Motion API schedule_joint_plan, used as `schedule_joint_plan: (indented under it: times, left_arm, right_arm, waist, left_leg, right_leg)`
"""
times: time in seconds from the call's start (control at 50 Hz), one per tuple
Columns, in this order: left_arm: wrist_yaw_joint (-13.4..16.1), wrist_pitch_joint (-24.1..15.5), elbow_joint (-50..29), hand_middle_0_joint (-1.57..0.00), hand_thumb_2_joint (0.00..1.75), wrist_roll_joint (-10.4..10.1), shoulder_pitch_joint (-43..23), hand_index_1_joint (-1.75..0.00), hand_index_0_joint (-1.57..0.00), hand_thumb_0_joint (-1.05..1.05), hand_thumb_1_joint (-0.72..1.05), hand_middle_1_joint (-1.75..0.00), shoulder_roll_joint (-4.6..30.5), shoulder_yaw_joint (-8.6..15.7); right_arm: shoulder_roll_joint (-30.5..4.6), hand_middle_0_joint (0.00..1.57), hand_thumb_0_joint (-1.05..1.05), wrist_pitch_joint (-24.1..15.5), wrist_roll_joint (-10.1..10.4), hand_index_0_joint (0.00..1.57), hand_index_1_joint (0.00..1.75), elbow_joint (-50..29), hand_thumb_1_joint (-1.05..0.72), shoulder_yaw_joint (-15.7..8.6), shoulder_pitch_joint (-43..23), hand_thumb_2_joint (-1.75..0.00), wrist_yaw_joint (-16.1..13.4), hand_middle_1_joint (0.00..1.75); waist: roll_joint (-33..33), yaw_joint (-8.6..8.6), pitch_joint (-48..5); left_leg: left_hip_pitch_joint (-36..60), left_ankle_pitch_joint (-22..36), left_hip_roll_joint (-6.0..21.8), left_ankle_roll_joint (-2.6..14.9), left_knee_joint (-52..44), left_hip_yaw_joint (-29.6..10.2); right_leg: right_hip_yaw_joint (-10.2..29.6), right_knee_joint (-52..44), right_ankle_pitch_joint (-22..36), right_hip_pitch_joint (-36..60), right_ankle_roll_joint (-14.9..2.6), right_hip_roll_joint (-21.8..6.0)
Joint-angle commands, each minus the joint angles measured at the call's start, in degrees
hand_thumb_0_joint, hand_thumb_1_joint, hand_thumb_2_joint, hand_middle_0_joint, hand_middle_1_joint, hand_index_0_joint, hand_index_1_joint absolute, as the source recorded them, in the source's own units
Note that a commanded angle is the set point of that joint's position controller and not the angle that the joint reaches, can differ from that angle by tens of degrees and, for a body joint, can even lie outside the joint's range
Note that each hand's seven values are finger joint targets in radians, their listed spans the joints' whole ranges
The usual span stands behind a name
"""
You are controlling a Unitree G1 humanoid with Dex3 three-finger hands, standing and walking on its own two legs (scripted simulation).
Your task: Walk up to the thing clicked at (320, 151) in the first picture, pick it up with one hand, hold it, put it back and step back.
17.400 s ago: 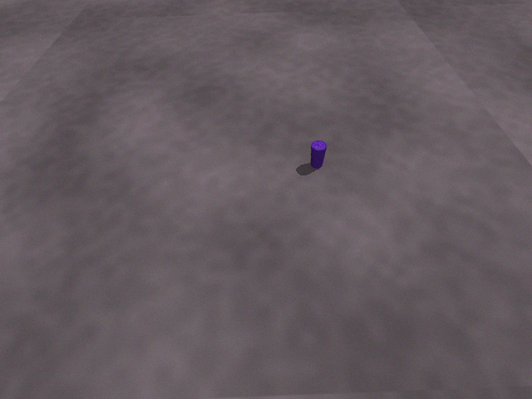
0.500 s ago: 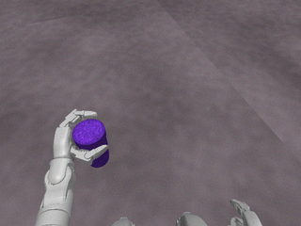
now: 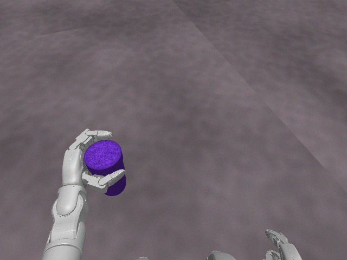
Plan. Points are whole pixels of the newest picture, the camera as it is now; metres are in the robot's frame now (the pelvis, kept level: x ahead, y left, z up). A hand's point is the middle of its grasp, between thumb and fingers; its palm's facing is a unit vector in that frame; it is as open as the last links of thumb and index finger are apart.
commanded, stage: hold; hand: left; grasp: from the side
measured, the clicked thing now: (108, 170) +0.33 +0.17 +0.00
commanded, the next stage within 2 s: none
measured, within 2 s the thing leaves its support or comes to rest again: neither
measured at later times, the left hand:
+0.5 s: hand (101, 163) +0.32 +0.17 +0.04, palm faces +0.06 -1.00 -0.03, open 10.8 cm
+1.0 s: hand (100, 165) +0.32 +0.17 +0.05, palm faces +0.08 -1.00 -0.03, open 10.8 cm
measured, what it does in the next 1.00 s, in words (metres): stands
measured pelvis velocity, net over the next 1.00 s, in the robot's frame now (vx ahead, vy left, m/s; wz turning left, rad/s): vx -0.01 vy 0.00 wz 0.00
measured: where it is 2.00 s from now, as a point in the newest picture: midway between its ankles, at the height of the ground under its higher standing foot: outside the picture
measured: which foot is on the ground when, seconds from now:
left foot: down 0.00-1.00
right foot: down 0.00-1.00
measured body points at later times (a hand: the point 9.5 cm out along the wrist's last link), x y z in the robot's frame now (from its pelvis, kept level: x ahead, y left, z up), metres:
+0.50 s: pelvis -0.01 +0.01 +0.00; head +0.03 +0.01 +0.45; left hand +0.31 +0.23 +0.05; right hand +0.12 -0.24 -0.11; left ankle +0.00 +0.13 -0.70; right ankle +0.02 -0.14 -0.70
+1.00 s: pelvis -0.01 +0.00 +0.01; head +0.02 +0.01 +0.45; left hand +0.31 +0.22 +0.05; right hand +0.11 -0.24 -0.10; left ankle +0.00 +0.13 -0.70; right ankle +0.02 -0.14 -0.70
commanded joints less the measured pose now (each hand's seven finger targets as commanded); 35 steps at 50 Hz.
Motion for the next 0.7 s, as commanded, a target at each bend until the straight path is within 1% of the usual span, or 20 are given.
schedule_joint_plan:
  times: [0.0,0.02,0.06,0.08,0.12,0.16,0.2,0.26,0.28,0.3,0.32,0.36,0.38,0.46,0.5,0.56,0.6,0.62,0.66,0.68]
  left_arm:
    - [-0.17,-6.18,-18.47,-1.22,1.19,-1.87,-20.60,-1.38,-1.24,0.00,0.14,-1.38,8.22,2.71]
    - [-0.07,-6.14,-18.08,-1.22,1.20,-1.74,-20.36,-1.39,-1.25,0.00,0.13,-1.39,9.48,3.78]
    - [-0.48,-5.80,-17.18,-1.22,1.19,-2.01,-19.16,-1.38,-1.24,0.00,0.13,-1.38,7.43,2.21]
    - [-0.31,-6.04,-20.18,-1.23,1.19,-2.09,-20.73,-1.39,-1.25,0.00,0.13,-1.39,9.05,3.20]
    - [-0.03,-5.40,-18.41,-1.22,1.18,-1.65,-19.81,-1.38,-1.24,0.00,0.12,-1.38,7.78,1.58]
    - [0.05,-5.08,-13.98,-1.22,1.18,-2.02,-18.29,-1.38,-1.24,0.00,0.11,-1.38,6.54,1.93]
    - [0.45,-5.94,-18.19,-1.19,1.17,-1.72,-20.76,-1.35,-1.21,0.00,0.10,-1.35,8.70,3.29]
    - [0.17,-5.74,-14.93,-1.22,1.19,-1.74,-17.71,-1.38,-1.24,0.00,0.11,-1.38,6.81,2.13]
    - [0.11,-6.25,-17.44,-1.22,1.19,-1.78,-20.59,-1.37,-1.23,0.00,0.12,-1.38,8.40,3.12]
    - [-0.07,-6.35,-17.84,-1.21,1.18,-1.63,-20.06,-1.37,-1.23,0.00,0.13,-1.37,7.63,2.13]
    - [0.02,-6.58,-20.00,-1.22,1.19,-1.36,-22.68,-1.37,-1.24,0.00,0.16,-1.38,9.63,3.18]
    - [0.00,-6.16,-16.20,-1.23,1.22,-1.49,-20.85,-1.40,-1.25,0.00,0.14,-1.41,7.54,2.04]
    - [0.04,-6.34,-16.19,-1.23,1.21,-1.74,-21.34,-1.39,-1.25,0.00,0.16,-1.40,7.99,2.87]
    - [0.07,-6.76,-18.60,-1.22,1.21,-1.67,-22.85,-1.38,-1.24,0.00,0.16,-1.38,8.47,2.63]
    - [-0.07,-6.52,-14.66,-1.23,1.22,-1.95,-19.22,-1.39,-1.25,0.00,0.16,-1.40,6.48,1.75]
    - [0.17,-6.98,-19.37,-1.22,1.21,-1.57,-22.59,-1.39,-1.24,0.00,0.14,-1.40,8.78,2.21]
    - [0.65,-6.57,-17.30,-1.23,1.21,-1.68,-19.43,-1.39,-1.25,0.00,0.15,-1.39,8.84,3.67]
    - [0.54,-6.09,-13.32,-1.24,1.22,-1.91,-17.08,-1.40,-1.26,0.00,0.15,-1.40,6.35,2.24]
    - [0.96,-6.85,-20.20,-1.22,1.22,-1.76,-22.53,-1.40,-1.24,0.00,0.11,-1.39,8.65,3.07]
    - [0.79,-6.22,-15.24,-1.22,1.21,-1.49,-19.09,-1.39,-1.23,0.00,0.10,-1.39,6.84,1.74]
  right_arm:
    - [-7.49,0.20,0.00,-2.51,-0.01,0.20,0.30,-6.95,-0.91,-2.64,-1.74,-0.90,-0.56,0.30]
    - [-7.60,0.20,0.00,-2.50,0.01,0.20,0.30,-6.47,-0.91,-2.70,-1.20,-0.90,-0.61,0.30]
    - [-7.57,0.20,0.00,-2.63,0.07,0.20,0.30,-6.81,-0.91,-2.58,-1.55,-0.90,-0.57,0.30]
    - [-7.58,0.20,0.00,-2.58,0.08,0.20,0.30,-6.38,-0.92,-2.64,-1.00,-0.90,-0.64,0.30]
    - [-7.50,0.20,0.00,-2.65,0.13,0.20,0.30,-6.05,-0.91,-2.58,-1.09,-0.90,-0.68,0.30]
    - [-7.46,0.20,0.00,-2.98,0.26,0.20,0.30,-6.13,-0.91,-2.54,-2.06,-0.90,-0.49,0.30]
    - [-7.52,0.20,0.00,-2.97,0.16,0.20,0.30,-6.06,-0.91,-2.76,-2.08,-0.90,-0.29,0.30]
    - [-7.64,0.20,0.00,-3.16,0.04,0.20,0.30,-6.21,-0.91,-2.77,-1.78,-0.90,0.19,0.30]
    - [-7.69,0.20,0.00,-3.17,0.04,0.20,0.30,-6.21,-0.91,-2.85,-1.46,-0.90,0.25,0.30]
    - [-7.33,0.20,0.00,-3.00,-0.07,0.20,0.30,-6.34,-0.91,-2.64,-1.45,-0.90,0.20,0.30]
    - [-7.45,0.20,0.00,-2.99,-0.01,0.20,0.30,-6.21,-0.91,-2.77,-1.39,-0.90,0.07,0.30]
    - [-7.32,0.20,0.00,-3.16,-0.08,0.20,0.30,-5.64,-0.91,-2.56,-1.26,-0.90,0.21,0.30]
    - [-7.52,0.20,0.00,-3.24,-0.08,0.20,0.30,-5.59,-0.91,-2.75,-1.40,-0.90,0.22,0.30]
    - [-7.50,0.20,0.00,-3.36,-0.13,0.20,0.30,-5.72,-0.91,-2.71,-1.43,-0.90,0.33,0.30]
    - [-7.53,0.20,0.00,-3.55,-0.02,0.20,0.30,-5.99,-0.91,-2.59,-1.61,-0.90,0.55,0.30]
    - [-7.85,0.20,0.00,-3.52,0.09,0.20,0.30,-5.90,-0.91,-2.86,-1.35,-0.90,0.42,0.30]
    - [-7.50,0.20,0.00,-3.54,0.19,0.20,0.30,-5.81,-0.91,-2.77,-1.65,-0.90,0.34,0.30]
    - [-7.60,0.20,0.00,-3.67,0.25,0.20,0.30,-5.72,-0.92,-2.68,-1.81,-0.91,0.47,0.30]
    - [-7.50,0.20,0.00,-3.73,0.21,0.20,0.30,-6.10,-0.91,-2.84,-1.96,-0.91,0.46,0.30]
    - [-7.62,0.20,0.00,-3.63,0.29,0.20,0.30,-5.85,-0.92,-2.78,-1.66,-0.91,0.35,0.30]
  waist:
    - [2.19,-0.04,-16.82]
    - [2.49,0.12,-18.62]
    - [0.77,-0.34,-17.92]
    - [2.12,0.10,-19.82]
    - [1.99,-0.31,-16.94]
    - [0.54,-0.46,-13.35]
    - [2.64,0.40,-16.35]
    - [1.76,0.36,-15.90]
    - [2.16,0.45,-17.51]
    - [1.67,0.18,-18.79]
    - [2.99,0.31,-18.42]
    - [1.64,-0.17,-16.36]
    - [2.35,-0.05,-17.08]
    - [2.85,0.27,-17.50]
    - [0.75,0.26,-15.95]
    - [3.57,0.56,-18.96]
    - [1.90,1.00,-16.97]
    - [-0.42,0.22,-15.01]
    - [1.73,0.64,-17.68]
    - [0.88,0.21,-16.11]
  left_leg:
    - [6.72,15.29,-2.41,0.89,-8.00,0.71]
    - [7.32,15.99,-2.52,0.96,-7.88,0.87]
    - [7.53,16.69,-2.39,1.05,-8.05,0.79]
    - [8.39,18.21,-2.38,0.97,-7.94,0.84]
    - [8.41,17.98,-2.36,0.89,-8.41,0.84]
    - [6.95,15.62,-2.38,1.02,-8.92,0.82]
    - [8.22,15.89,-2.21,0.62,-9.36,0.46]
    - [7.82,17.36,-1.96,0.38,-9.17,0.24]
    - [8.12,18.12,-2.14,0.53,-8.75,0.43]
    - [8.68,18.52,-2.25,0.74,-8.51,0.55]
    - [8.77,17.79,-2.41,0.77,-8.71,0.79]
    - [7.99,17.09,-2.23,0.75,-8.91,0.61]
    - [8.24,17.07,-2.34,0.74,-8.87,0.75]
    - [8.66,15.11,-2.18,0.60,-9.47,0.41]
    - [7.37,14.52,-2.16,0.75,-9.60,0.35]
    - [9.91,17.46,-2.17,0.41,-9.42,0.52]
    - [8.29,15.83,-2.40,0.69,-9.61,0.66]
    - [7.19,15.29,-2.25,0.79,-9.92,0.51]
    - [8.34,14.88,-2.34,0.84,-10.01,0.71]
    - [8.58,15.61,-2.21,0.71,-10.14,0.63]
  right_leg:
    - [-0.32,-5.87,15.52,9.88,-1.76,2.25]
    - [-0.17,-6.00,16.31,11.28,-1.69,2.04]
    - [-0.23,-6.12,17.10,11.85,-1.58,2.13]
    - [-0.15,-5.86,18.46,12.57,-1.69,2.07]
    - [-0.42,-6.34,18.11,11.16,-1.78,2.20]
    - [-0.46,-7.02,15.97,9.90,-1.60,2.12]
    - [-0.66,-6.60,15.39,10.65,-1.89,2.16]
    - [-0.98,-6.21,16.08,10.66,-2.00,2.47]
    - [-0.72,-6.20,17.17,11.70,-1.97,2.23]
    - [-0.51,-6.37,18.11,12.63,-1.78,2.12]
    - [-0.36,-6.56,17.66,12.15,-1.81,2.10]
    - [-0.52,-6.64,16.86,11.39,-1.82,2.19]
    - [-0.35,-6.76,16.95,11.39,-1.82,2.06]
    - [-0.73,-6.96,14.69,10.81,-1.94,2.31]
    - [-0.79,-7.07,14.16,11.14,-1.87,2.29]
    - [-0.62,-6.72,16.40,12.00,-2.09,2.26]
    - [-0.62,-7.42,15.39,12.66,-1.78,2.18]
    - [-0.75,-7.52,15.02,12.16,-1.73,2.25]
    - [-0.48,-7.69,14.98,12.85,-1.72,2.10]
    - [-0.65,-7.64,15.08,11.87,-1.84,2.27]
